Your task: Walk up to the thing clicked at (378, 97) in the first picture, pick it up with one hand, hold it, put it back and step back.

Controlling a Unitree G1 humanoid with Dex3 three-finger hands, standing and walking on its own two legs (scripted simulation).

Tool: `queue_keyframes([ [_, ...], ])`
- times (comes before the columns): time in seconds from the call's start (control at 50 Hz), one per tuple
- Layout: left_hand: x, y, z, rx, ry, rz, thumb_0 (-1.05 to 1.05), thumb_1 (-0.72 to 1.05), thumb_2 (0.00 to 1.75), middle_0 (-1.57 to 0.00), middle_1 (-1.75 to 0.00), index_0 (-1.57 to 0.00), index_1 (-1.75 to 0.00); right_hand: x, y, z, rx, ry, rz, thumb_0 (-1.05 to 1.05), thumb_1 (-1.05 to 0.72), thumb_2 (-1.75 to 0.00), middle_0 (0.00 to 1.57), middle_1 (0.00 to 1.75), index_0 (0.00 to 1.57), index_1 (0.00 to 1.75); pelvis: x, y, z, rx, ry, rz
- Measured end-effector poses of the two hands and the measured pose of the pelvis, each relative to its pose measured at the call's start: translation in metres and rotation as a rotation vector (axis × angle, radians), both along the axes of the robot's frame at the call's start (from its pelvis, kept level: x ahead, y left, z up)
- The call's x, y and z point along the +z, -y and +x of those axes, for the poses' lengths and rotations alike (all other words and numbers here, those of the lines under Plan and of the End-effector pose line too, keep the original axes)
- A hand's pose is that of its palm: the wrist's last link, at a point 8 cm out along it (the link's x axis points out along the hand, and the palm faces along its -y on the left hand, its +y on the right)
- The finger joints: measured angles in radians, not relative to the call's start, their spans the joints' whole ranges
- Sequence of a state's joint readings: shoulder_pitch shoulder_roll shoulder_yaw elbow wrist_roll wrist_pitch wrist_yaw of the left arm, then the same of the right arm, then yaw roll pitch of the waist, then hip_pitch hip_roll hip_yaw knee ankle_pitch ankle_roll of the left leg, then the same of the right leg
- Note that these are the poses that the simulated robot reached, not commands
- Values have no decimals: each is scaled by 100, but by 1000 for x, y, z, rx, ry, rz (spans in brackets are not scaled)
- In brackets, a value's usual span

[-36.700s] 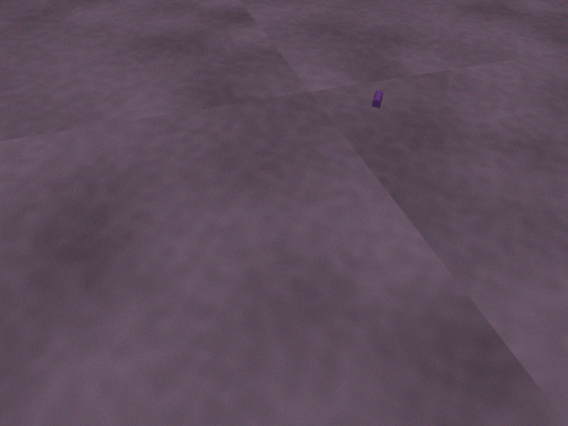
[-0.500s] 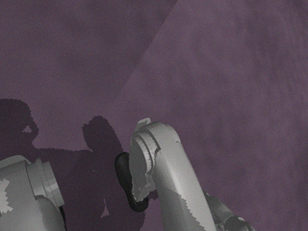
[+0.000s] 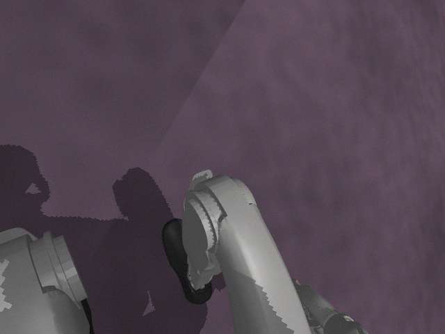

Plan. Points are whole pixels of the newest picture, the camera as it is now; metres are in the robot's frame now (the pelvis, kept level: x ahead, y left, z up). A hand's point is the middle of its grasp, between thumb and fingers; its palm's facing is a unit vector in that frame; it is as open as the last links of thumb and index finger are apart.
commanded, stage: open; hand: left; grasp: from above
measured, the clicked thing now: out of the picture +0.46 +0.38 -0.28
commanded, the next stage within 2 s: withdraw in 0.58 s
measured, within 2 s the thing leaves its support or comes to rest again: neither
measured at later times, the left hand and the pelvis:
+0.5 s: hand out of the picture +0.44 +0.36 -0.23, palm faces -0.45 -0.14 -0.88, open 13.1 cm; pelvis +0.00 +0.00 +0.00, yaw +0 degrees
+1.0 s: hand out of the picture +0.46 +0.40 -0.17, palm faces -0.32 -0.09 -0.94, open 13.9 cm; pelvis +0.00 +0.00 +0.00, yaw +1 degrees
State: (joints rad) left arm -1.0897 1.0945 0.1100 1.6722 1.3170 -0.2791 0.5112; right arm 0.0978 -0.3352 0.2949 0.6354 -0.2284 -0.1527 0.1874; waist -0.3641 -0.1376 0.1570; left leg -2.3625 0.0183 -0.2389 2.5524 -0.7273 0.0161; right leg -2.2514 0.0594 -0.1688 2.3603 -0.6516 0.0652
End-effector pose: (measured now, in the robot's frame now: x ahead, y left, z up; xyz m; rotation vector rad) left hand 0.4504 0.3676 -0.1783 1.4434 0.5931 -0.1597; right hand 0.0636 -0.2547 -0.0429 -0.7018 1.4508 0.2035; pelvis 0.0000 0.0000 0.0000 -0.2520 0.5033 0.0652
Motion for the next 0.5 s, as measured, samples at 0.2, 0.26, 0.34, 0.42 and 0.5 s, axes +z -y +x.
queue_keyframes([
  [0.2,1,1,-8,-7,-14,-10,0,-9,64,-42,-67,-44,-66,0,-1,4,14,8,7,0,-89,-90,21,30,20,30,2,2,-1,3,5,4],
  [0.26,2,1,-9,-9,-12,-11,0,-15,69,-37,-72,-39,-71,0,0,6,23,16,6,0,-89,-90,21,30,20,30,1,2,-2,3,10,5],
  [0.34,4,0,-8,-11,1,-11,0,-22,75,-31,-78,-33,-77,-1,1,7,31,19,1,0,-89,-90,21,30,20,30,1,2,-3,2,14,6],
  [0.42,4,0,-8,-14,1,-7,0,-28,80,-25,-84,-27,-83,-1,1,7,35,21,-3,0,-89,-90,21,30,20,30,0,2,-4,0,15,4],
  [0.5,3,0,-6,-17,-3,0,0,-34,85,-20,-90,-22,-89,-1,1,5,37,19,0,0,-89,-90,21,30,20,30,-1,2,-3,0,15,4],
])
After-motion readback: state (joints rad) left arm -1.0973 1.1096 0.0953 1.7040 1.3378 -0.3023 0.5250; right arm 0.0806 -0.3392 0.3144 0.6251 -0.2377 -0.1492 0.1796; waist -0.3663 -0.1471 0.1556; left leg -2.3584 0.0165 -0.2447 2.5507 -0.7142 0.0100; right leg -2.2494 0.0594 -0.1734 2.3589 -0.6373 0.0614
